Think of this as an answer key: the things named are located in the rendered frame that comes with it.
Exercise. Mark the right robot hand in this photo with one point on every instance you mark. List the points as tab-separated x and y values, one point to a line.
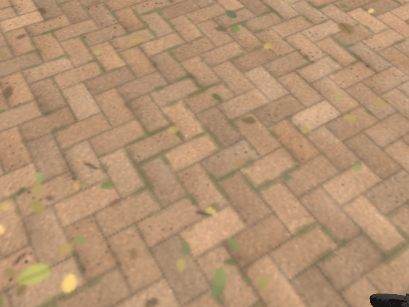
389	300

